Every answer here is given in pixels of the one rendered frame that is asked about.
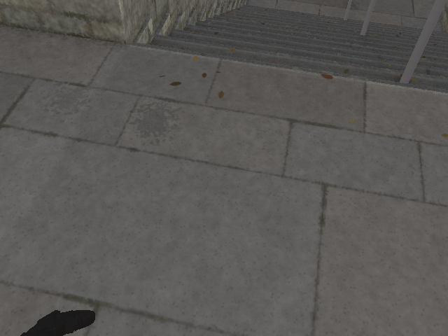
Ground stairs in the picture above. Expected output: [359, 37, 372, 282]
[150, 6, 448, 90]

